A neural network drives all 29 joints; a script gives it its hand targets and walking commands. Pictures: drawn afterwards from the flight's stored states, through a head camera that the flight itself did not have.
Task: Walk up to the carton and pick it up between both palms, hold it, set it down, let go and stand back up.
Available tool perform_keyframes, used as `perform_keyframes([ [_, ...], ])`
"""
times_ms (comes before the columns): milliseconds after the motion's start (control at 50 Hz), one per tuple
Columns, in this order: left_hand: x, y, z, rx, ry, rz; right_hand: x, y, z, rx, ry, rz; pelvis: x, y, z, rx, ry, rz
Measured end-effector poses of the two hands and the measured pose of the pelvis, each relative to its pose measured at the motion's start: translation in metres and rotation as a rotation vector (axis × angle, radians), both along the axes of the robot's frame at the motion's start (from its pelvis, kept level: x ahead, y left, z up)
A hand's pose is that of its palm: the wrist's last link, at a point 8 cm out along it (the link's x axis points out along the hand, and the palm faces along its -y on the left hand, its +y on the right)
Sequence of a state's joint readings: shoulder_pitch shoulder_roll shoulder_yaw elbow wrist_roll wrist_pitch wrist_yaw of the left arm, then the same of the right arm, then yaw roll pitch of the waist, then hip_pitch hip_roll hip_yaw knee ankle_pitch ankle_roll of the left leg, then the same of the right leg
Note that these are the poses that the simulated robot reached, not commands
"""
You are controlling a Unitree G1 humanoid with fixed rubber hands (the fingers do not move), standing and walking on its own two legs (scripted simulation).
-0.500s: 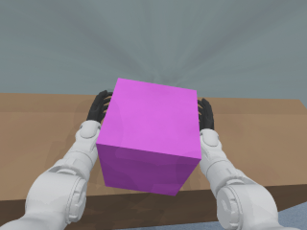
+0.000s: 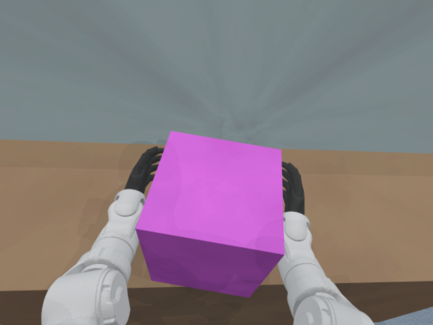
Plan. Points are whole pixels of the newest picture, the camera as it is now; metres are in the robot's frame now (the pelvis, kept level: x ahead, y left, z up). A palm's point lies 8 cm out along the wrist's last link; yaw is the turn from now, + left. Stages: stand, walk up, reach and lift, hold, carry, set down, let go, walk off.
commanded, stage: reach and lift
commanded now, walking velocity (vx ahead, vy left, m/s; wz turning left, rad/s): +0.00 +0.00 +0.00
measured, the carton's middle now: (212, 219) +0.34 -0.01 -0.01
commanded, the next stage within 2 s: none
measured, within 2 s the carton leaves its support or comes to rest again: leaves its support in 1.04 s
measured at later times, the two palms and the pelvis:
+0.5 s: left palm (138, 186) +0.39 +0.14 +0.02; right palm (293, 204) +0.35 -0.16 +0.03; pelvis +0.00 +0.00 +0.00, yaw +1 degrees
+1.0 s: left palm (138, 186) +0.38 +0.14 +0.03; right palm (294, 206) +0.34 -0.16 +0.03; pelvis -0.01 +0.00 +0.00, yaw +0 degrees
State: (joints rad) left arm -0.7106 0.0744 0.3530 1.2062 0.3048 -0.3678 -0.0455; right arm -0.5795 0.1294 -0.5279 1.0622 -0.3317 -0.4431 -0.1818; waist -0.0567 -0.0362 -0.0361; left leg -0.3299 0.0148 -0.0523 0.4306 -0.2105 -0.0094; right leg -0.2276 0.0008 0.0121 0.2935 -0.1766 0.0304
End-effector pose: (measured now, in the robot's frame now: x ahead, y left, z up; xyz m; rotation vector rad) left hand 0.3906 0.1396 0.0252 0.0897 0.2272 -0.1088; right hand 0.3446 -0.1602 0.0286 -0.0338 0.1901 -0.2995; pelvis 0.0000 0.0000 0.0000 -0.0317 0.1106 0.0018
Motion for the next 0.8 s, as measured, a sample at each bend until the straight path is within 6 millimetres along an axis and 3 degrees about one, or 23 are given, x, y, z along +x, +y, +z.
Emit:
perform_keyframes([
  [800,-0.0025,-0.0001,-0.0007,0.0,0.005,0.007,0.0001,-0.0006,0.0019,-0.046,0.003,0.013,-0.0038,-0.0011,0.0034,0.001,0.021,0.013],
])
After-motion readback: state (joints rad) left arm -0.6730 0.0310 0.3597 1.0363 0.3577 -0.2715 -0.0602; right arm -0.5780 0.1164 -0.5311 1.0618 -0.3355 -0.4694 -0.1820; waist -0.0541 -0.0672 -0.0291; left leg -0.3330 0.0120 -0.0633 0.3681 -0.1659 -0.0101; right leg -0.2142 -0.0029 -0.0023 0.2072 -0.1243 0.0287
